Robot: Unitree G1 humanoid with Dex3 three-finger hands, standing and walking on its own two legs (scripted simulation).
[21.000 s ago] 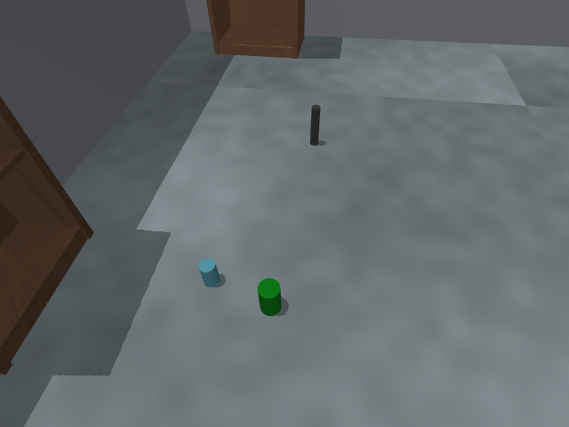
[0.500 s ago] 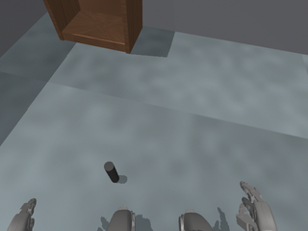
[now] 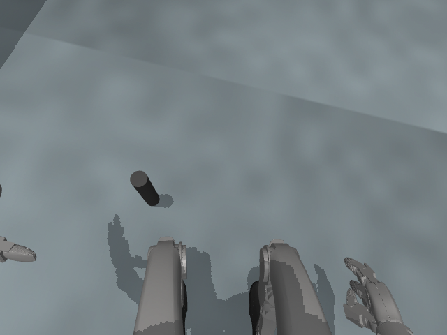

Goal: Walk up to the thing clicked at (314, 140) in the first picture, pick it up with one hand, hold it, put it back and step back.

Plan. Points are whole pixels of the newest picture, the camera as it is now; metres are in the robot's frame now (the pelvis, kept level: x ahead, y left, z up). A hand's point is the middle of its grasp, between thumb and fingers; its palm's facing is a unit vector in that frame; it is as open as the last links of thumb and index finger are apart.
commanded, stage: go down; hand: left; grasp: from the side
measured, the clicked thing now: (146, 190) +0.46 +0.23 -0.42
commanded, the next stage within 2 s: approach in 1.04 s
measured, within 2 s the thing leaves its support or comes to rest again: neither
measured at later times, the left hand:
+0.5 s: hand (16, 196) +0.35 +0.39 -0.09, palm faces +0.17 -0.98 -0.11, open 17.4 cm
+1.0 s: hand (21, 187) +0.37 +0.40 -0.11, palm faces +0.15 -0.98 -0.09, open 17.6 cm
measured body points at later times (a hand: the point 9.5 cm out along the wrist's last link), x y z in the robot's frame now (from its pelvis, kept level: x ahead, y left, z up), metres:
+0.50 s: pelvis -0.02 +0.00 -0.08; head +0.18 +0.05 +0.32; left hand +0.34 +0.44 -0.08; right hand +0.13 -0.28 -0.19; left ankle +0.07 +0.13 -0.50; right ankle +0.06 -0.14 -0.50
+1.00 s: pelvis -0.03 +0.00 -0.12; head +0.18 +0.06 +0.28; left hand +0.36 +0.45 -0.10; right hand +0.12 -0.28 -0.22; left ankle +0.07 +0.13 -0.50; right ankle +0.06 -0.14 -0.50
